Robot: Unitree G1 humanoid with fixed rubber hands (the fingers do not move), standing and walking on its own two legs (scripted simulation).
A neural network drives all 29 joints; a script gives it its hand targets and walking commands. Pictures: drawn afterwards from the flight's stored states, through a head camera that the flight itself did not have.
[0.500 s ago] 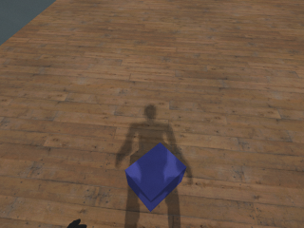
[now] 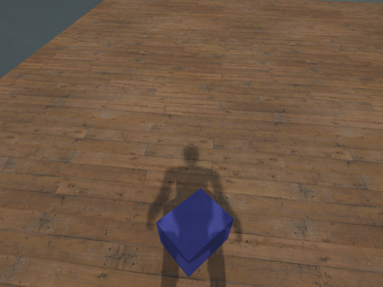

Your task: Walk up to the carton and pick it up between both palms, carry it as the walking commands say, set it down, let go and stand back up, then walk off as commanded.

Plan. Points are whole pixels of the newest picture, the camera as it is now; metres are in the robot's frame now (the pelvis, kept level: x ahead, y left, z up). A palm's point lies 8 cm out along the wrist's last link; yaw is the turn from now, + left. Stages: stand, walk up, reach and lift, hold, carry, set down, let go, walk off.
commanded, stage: walk up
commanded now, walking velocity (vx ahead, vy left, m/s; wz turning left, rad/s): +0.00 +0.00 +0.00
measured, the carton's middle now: (194, 231) +0.54 +0.00 -0.66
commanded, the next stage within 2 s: none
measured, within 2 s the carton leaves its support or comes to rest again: neither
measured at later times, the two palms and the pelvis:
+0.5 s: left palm out of the picture -0.01 +0.26 -0.15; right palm out of the picture +0.08 -0.26 -0.11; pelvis +0.00 +0.00 -0.01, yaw +17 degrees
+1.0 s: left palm out of the picture +0.03 +0.11 -0.12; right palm (367, 263) +0.24 -0.42 -0.14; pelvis +0.08 -0.17 -0.01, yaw +29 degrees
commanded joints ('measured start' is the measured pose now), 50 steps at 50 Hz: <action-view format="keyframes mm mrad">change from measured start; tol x32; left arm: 1 2 72 52 39 46 -10 14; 40 -225 81 89 -151 30 67 -54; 45 231 214 114 29 40 30 -36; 50 -102 189 86 -60 36 24 -21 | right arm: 1 9 -97 -40 1 -32 -16 -31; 50 -48 -166 -106 -2 -65 57 -44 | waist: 1 19 116 107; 18 -45 -272 1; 21 -92 330 83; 42 -16 418 6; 46 141 -364 -89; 50 8 -244 118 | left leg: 1 -128 149 -182 -254 12 -9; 12 -322 34 -99 649 -154 -36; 19 56 21 -31 -25 -134 -32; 21 75 474 -790 -319 -166 102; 24 -164 386 -687 -324 -296 141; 27 65 306 -454 -125 495 88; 33 171 294 -421 -26 975 84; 42 -200 257 -445 -173 177 35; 46 -569 -33 -99 558 -444 -50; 50 -412 22 -80 783 -155 -47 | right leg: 1 57 -65 53 -23 -88 25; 17 70 -255 -39 -105 -93 -101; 22 -423 -57 75 688 -337 91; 31 -391 -16 78 696 -206 96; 40 -203 -30 103 383 -221 106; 45 407 -143 96 -86 -83 79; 50 -76 -208 213 -309 -402 -31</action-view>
